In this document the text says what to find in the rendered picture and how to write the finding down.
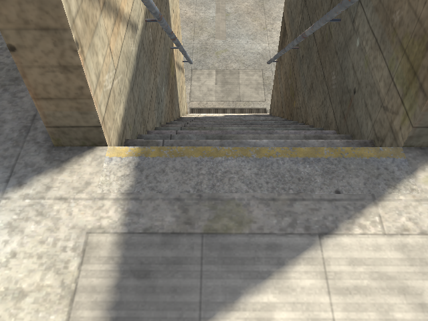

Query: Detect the stairs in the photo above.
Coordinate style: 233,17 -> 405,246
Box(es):
124,114 -> 375,147

